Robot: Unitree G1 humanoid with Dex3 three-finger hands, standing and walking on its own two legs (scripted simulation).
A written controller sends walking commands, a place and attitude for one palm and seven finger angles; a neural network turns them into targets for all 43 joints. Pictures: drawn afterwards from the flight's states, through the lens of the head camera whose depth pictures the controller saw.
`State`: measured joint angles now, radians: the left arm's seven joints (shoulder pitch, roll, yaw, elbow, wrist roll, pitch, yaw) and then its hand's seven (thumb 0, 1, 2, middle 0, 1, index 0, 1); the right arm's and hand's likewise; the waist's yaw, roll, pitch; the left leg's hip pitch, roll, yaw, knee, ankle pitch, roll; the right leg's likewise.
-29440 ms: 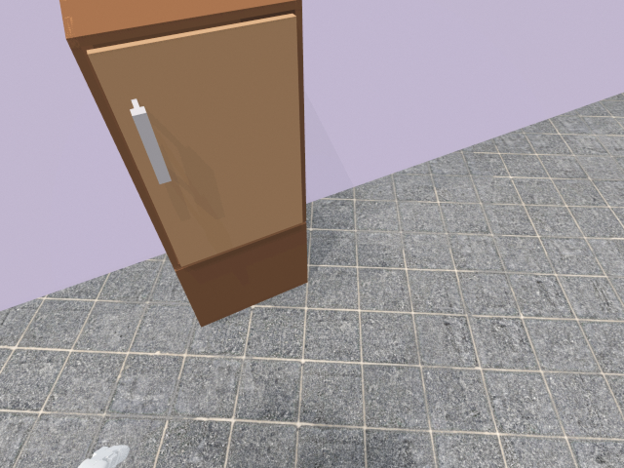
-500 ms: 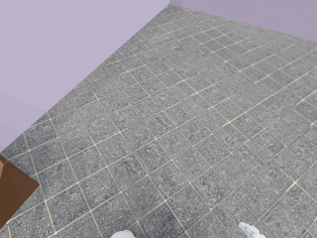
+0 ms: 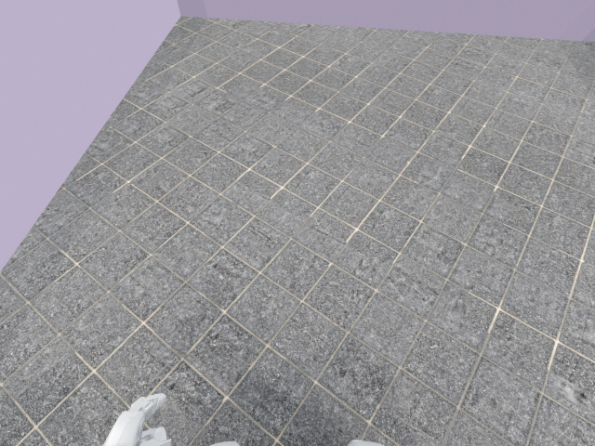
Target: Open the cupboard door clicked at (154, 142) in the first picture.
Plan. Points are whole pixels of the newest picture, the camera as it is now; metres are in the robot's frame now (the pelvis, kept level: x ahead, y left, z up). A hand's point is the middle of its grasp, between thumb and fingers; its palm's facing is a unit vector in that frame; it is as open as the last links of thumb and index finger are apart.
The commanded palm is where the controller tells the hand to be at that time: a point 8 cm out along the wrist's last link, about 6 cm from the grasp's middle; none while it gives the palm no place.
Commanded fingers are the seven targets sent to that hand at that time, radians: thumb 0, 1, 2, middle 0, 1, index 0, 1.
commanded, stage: walk to a spot facing it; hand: left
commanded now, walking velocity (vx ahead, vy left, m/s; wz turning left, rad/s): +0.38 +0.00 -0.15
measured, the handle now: out of the picture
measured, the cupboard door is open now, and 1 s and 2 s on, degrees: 41 41 41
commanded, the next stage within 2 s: turn to face it in 0.62 s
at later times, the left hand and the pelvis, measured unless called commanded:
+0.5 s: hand (202, 321) +0.33 +0.18 -0.15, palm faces -0.11 -0.98 -0.18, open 7.4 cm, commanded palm none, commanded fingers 0.00 0.90 0.90 -0.20 -0.30 -0.20 -0.30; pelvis +0.23 +0.00 +0.01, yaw -7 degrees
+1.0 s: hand (234, 266) +0.47 +0.14 -0.18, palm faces +0.02 -0.99 -0.16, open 7.3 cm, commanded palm none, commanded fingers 0.00 0.90 0.90 -0.20 -0.30 -0.20 -0.30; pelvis +0.44 -0.04 +0.00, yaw -1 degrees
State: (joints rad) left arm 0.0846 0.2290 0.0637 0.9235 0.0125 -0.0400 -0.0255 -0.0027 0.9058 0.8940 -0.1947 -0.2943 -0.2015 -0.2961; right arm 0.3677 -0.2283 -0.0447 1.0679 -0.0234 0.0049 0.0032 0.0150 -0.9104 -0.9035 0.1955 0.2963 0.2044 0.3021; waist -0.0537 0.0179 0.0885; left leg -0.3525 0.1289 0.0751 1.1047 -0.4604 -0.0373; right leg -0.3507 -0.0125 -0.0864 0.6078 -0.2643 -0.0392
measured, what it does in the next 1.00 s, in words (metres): walks ahead: left foot, then right foot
